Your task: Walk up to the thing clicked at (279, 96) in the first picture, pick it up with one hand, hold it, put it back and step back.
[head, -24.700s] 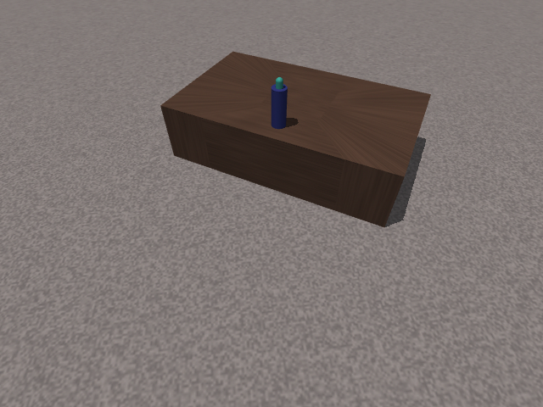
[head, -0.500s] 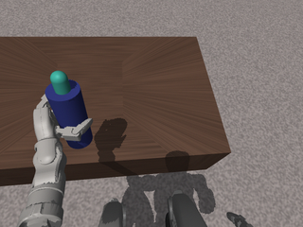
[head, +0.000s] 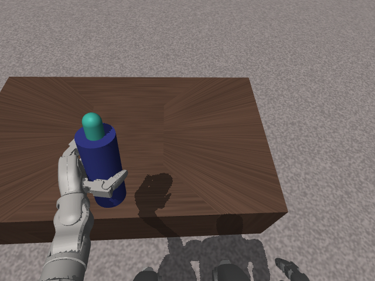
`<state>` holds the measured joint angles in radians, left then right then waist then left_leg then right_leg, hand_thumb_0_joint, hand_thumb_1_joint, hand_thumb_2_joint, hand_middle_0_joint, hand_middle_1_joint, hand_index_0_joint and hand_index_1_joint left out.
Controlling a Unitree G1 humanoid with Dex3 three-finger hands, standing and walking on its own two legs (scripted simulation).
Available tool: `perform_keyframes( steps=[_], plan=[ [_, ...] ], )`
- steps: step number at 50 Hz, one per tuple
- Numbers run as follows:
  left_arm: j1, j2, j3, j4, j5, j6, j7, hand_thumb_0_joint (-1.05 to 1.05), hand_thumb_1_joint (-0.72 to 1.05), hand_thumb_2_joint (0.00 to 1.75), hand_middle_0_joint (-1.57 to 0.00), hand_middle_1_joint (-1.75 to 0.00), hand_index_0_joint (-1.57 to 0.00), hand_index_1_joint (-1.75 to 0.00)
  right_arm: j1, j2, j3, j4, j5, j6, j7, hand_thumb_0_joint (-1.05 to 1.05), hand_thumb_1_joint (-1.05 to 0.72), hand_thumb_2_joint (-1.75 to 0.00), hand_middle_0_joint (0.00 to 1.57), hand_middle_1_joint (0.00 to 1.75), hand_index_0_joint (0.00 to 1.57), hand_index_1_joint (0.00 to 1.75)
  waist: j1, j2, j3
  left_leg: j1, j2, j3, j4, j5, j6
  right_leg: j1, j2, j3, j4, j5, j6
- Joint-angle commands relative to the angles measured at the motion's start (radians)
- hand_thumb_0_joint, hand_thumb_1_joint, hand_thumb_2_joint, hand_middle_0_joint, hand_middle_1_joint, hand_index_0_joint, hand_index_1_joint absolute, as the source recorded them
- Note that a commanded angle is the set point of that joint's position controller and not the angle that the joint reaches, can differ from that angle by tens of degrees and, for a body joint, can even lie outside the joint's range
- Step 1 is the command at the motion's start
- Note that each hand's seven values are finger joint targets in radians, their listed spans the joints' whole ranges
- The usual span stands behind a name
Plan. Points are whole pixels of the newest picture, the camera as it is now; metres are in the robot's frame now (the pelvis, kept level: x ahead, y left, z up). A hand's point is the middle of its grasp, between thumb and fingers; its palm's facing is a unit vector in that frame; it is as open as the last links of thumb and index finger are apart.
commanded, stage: lift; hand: left
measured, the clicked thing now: (102, 161) +0.37 +0.17 +0.04
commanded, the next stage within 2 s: hold in 0.48 s
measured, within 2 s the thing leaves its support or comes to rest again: neither
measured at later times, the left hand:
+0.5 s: hand (101, 164) +0.36 +0.17 +0.05, palm faces +0.20 -0.98 -0.02, open 10.4 cm
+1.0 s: hand (97, 163) +0.35 +0.17 +0.07, palm faces +0.20 -0.98 -0.02, open 10.4 cm
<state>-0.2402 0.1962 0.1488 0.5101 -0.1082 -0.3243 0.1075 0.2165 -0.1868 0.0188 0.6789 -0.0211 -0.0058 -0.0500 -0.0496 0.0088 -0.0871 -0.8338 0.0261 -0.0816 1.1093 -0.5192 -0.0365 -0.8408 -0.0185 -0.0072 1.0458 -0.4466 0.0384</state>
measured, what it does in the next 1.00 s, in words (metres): stands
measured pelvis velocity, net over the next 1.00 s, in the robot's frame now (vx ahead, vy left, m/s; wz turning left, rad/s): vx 0.02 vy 0.00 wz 0.00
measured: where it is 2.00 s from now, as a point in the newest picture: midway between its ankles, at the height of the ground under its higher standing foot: outside the picture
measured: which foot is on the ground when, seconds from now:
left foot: down 0.00-1.00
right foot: down 0.00-1.00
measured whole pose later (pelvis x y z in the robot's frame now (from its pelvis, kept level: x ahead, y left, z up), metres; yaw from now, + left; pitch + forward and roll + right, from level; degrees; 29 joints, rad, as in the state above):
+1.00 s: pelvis +0.02 +0.00 +0.03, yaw +0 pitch +7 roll -2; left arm -0.11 0.16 0.15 0.40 -0.13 -0.30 0.07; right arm 0.22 -0.19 0.00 0.67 -0.01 -0.02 -0.05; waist -0.04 0.01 -0.04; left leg -0.57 0.03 -0.07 0.90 -0.46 -0.04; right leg -0.58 -0.02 0.00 0.85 -0.40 0.04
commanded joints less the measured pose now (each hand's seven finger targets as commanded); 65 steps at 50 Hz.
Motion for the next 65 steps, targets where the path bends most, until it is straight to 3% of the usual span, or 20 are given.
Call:
perform_keyframes(
  steps=[1, 4, 6, 9, 10, 11, 12, 14, 15, 16, 18, 22, 24, 27, 30, 33, 36, 43, 57, 65],
  plan=[
    [-0.469, 0.130, 0.037, -0.434, -0.046, -0.141, -0.014, 0.00, 0.09, 1.28, -1.26, -1.42, -1.28, -1.42, 0.026, -0.137, -0.045, -0.103, 0.003, -0.037, -0.011, 0.00, -0.92, -0.90, 0.20, 0.30, 0.20, 0.30, -0.001, 0.100, -0.449, 0.274, -0.023, 0.047, -0.196, 0.291, 0.026, 0.273, 0.028, -0.038, -0.149, 0.287, -0.048],
    [-0.343, 0.146, 0.057, -0.318, -0.030, -0.121, -0.015, 0.00, 0.12, 1.27, -1.24, -1.40, -1.27, -1.40, 0.027, -0.151, -0.058, -0.097, 0.004, -0.032, -0.013, 0.00, -0.91, -0.90, 0.20, 0.30, 0.20, 0.30, 0.000, 0.049, -0.349, 0.240, -0.023, 0.054, -0.218, 0.269, 0.031, 0.273, 0.032, -0.036, -0.176, 0.272, -0.044],
    [-0.444, 0.121, 0.027, -0.453, -0.037, -0.142, -0.016, 0.00, 0.12, 1.27, -1.23, -1.39, -1.26, -1.39, 0.018, -0.132, -0.047, -0.117, 0.003, -0.034, -0.011, 0.00, -0.91, -0.90, 0.20, 0.30, 0.20, 0.30, -0.002, 0.080, -0.409, 0.279, -0.025, 0.056, -0.218, 0.293, 0.030, 0.312, 0.028, -0.031, -0.183, 0.301, -0.043],
    [-0.300, 0.162, 0.091, -0.319, -0.036, -0.120, -0.019, 0.00, 0.12, 1.27, -1.23, -1.39, -1.25, -1.39, 0.030, -0.152, -0.059, -0.097, 0.005, -0.030, -0.015, 0.00, -0.91, -0.90, 0.20, 0.30, 0.20, 0.30, 0.011, 0.044, -0.346, 0.276, -0.022, 0.056, -0.231, 0.330, 0.030, 0.321, 0.030, -0.034, -0.189, 0.327, -0.044],
    [-0.258, 0.093, 0.040, -0.268, -0.034, -0.114, -0.024, 0.00, 0.11, 1.28, -1.22, -1.39, -1.25, -1.39, 0.020, -0.144, -0.055, -0.109, 0.001, -0.027, -0.010, 0.00, -0.91, -0.90, 0.20, 0.30, 0.20, 0.30, 0.003, 0.032, -0.327, 0.264, -0.021, 0.056, -0.232, 0.336, 0.031, 0.321, 0.032, -0.035, -0.196, 0.336, -0.043],
    [-0.444, 0.150, 0.061, -0.489, -0.043, -0.146, -0.016, 0.00, 0.13, 1.28, -1.24, -1.40, -1.26, -1.40, 0.024, -0.143, -0.057, -0.114, 0.002, -0.031, -0.010, 0.00, -0.91, -0.90, 0.20, 0.30, 0.20, 0.30, 0.012, 0.093, -0.401, 0.308, -0.024, 0.057, -0.236, 0.352, 0.026, 0.343, 0.029, -0.030, -0.194, 0.351, -0.044],
    [-0.430, 0.139, 0.052, -0.482, -0.037, -0.147, -0.015, 0.00, 0.15, 1.28, -1.25, -1.41, -1.27, -1.41, 0.031, -0.129, -0.050, -0.106, -0.001, -0.031, -0.011, 0.00, -0.91, -0.90, 0.20, 0.30, 0.20, 0.30, 0.007, 0.101, -0.426, 0.332, -0.025, 0.058, -0.237, 0.367, 0.023, 0.358, 0.027, -0.030, -0.192, 0.358, -0.046],
    [-0.351, 0.147, 0.068, -0.436, -0.037, -0.139, -0.020, 0.00, 0.12, 1.28, -1.24, -1.40, -1.27, -1.40, 0.024, -0.134, -0.049, -0.110, 0.002, -0.032, -0.013, 0.00, -0.91, -0.90, 0.20, 0.30, 0.20, 0.30, 0.008, 0.095, -0.383, 0.327, -0.025, 0.060, -0.246, 0.361, 0.026, 0.355, 0.030, -0.030, -0.204, 0.351, -0.045],
    [-0.240, 0.148, 0.097, -0.300, -0.035, -0.118, -0.020, 0.00, 0.13, 1.27, -1.23, -1.39, -1.25, -1.39, 0.035, -0.152, -0.064, -0.096, 0.002, -0.025, -0.015, 0.00, -0.91, -0.90, 0.20, 0.30, 0.20, 0.30, 0.009, 0.031, -0.329, 0.303, -0.021, 0.059, -0.253, 0.348, 0.029, 0.349, 0.033, -0.032, -0.214, 0.343, -0.042],
    [-0.244, 0.095, 0.047, -0.308, -0.035, -0.122, -0.024, 0.00, 0.14, 1.29, -1.23, -1.40, -1.25, -1.40, 0.028, -0.145, -0.061, -0.102, 0.000, -0.025, -0.012, 0.00, -0.91, -0.90, 0.20, 0.30, 0.20, 0.30, 0.008, 0.017, -0.309, 0.293, -0.020, 0.057, -0.265, 0.347, 0.028, 0.352, 0.033, -0.034, -0.217, 0.343, -0.043],
    [-0.434, 0.156, 0.066, -0.523, -0.042, -0.155, -0.020, 0.00, 0.15, 1.29, -1.24, -1.41, -1.26, -1.41, 0.023, -0.134, -0.053, -0.112, 0.000, -0.029, -0.011, 0.00, -0.91, -0.90, 0.20, 0.30, 0.20, 0.30, 0.009, 0.104, -0.409, 0.356, -0.026, 0.060, -0.263, 0.361, 0.025, 0.390, 0.027, -0.025, -0.220, 0.358, -0.043],
    [-0.240, 0.086, 0.043, -0.341, -0.041, -0.127, -0.027, 0.00, 0.18, 1.30, -1.24, -1.41, -1.26, -1.42, 0.016, -0.145, -0.063, -0.108, 0.002, -0.030, -0.013, 0.00, -0.91, -0.90, 0.20, 0.30, 0.20, 0.30, 0.011, 0.028, -0.298, 0.324, -0.023, 0.058, -0.285, 0.343, 0.029, 0.379, 0.032, -0.029, -0.241, 0.346, -0.039],
    [-0.420, 0.136, 0.048, -0.529, -0.043, -0.156, -0.023, 0.00, 0.19, 1.31, -1.25, -1.42, -1.27, -1.42, 0.009, -0.129, -0.050, -0.113, 0.002, -0.035, -0.012, 0.00, -0.91, -0.90, 0.20, 0.30, 0.20, 0.30, 0.005, 0.116, -0.381, 0.386, -0.026, 0.060, -0.285, 0.356, 0.022, 0.388, 0.029, -0.024, -0.240, 0.351, -0.043],
    [-0.251, 0.119, 0.063, -0.393, -0.036, -0.131, -0.028, 0.00, 0.19, 1.31, -1.26, -1.43, -1.28, -1.43, 0.016, -0.137, -0.057, -0.104, 0.000, -0.033, -0.012, 0.00, -0.91, -0.90, 0.20, 0.30, 0.20, 0.30, 0.014, 0.058, -0.318, 0.358, -0.023, 0.057, -0.291, 0.372, 0.024, 0.394, 0.033, -0.029, -0.246, 0.362, -0.042],
    [-0.375, 0.103, 0.025, -0.511, -0.045, -0.151, -0.031, 0.00, 0.21, 1.25, -1.26, -1.42, -1.29, -1.42, 0.002, -0.134, -0.056, -0.115, 0.002, -0.038, -0.007, 0.00, -0.91, -0.90, 0.20, 0.30, 0.20, 0.30, 0.002, 0.104, -0.333, 0.382, -0.025, 0.058, -0.304, 0.366, 0.018, 0.388, 0.030, -0.028, -0.249, 0.351, -0.045],
    [-0.264, 0.118, 0.057, -0.412, -0.040, -0.133, -0.033, 0.00, 0.20, 1.22, -1.25, -1.39, -1.27, -1.38, -0.004, -0.145, -0.064, -0.116, 0.006, -0.038, -0.009, 0.00, -0.91, -0.90, 0.20, 0.30, 0.20, 0.30, 0.010, 0.037, -0.308, 0.368, -0.024, 0.058, -0.312, 0.349, 0.026, 0.410, 0.033, -0.030, -0.266, 0.342, -0.040],
    [-0.349, 0.108, 0.037, -0.498, -0.046, -0.143, -0.035, 0.00, 0.19, 1.25, -1.26, -1.41, -1.28, -1.41, -0.021, -0.132, -0.056, -0.128, 0.006, -0.044, -0.007, 0.00, -0.91, -0.90, 0.20, 0.30, 0.20, 0.30, 0.010, 0.082, -0.325, 0.383, -0.027, 0.062, -0.316, 0.345, 0.024, 0.415, 0.029, -0.026, -0.273, 0.343, -0.040],
    [-0.262, 0.121, 0.069, -0.476, -0.047, -0.129, -0.037, 0.00, 0.21, 1.26, -1.28, -1.44, -1.30, -1.43, -0.015, -0.131, -0.056, -0.130, 0.007, -0.047, -0.009, 0.00, -0.91, -0.90, 0.20, 0.30, 0.20, 0.30, 0.017, 0.049, -0.350, 0.392, -0.027, 0.066, -0.315, 0.390, 0.027, 0.471, 0.028, -0.025, -0.283, 0.394, -0.034],
    [-0.217, 0.089, 0.038, -0.468, -0.045, -0.110, -0.046, 0.00, 0.25, 1.30, -1.27, -1.45, -1.30, -1.44, -0.014, -0.143, -0.064, -0.125, 0.010, -0.059, -0.003, 0.00, -0.91, -0.90, 0.20, 0.30, 0.20, 0.30, 0.012, 0.070, -0.300, 0.431, -0.017, 0.051, -0.348, 0.429, 0.013, 0.442, 0.034, -0.040, -0.283, 0.383, -0.044],
    [-0.257, 0.102, 0.043, -0.497, -0.049, -0.125, -0.053, 0.00, 0.25, 1.30, -1.28, -1.46, -1.31, -1.46, -0.039, -0.134, -0.060, -0.131, 0.011, -0.071, 0.000, 0.00, -0.91, -0.90, 0.20, 0.30, 0.20, 0.30, 0.020, 0.062, -0.284, 0.402, -0.029, 0.062, -0.353, 0.322, 0.026, 0.449, 0.027, -0.026, -0.312, 0.321, -0.036]
  ],
)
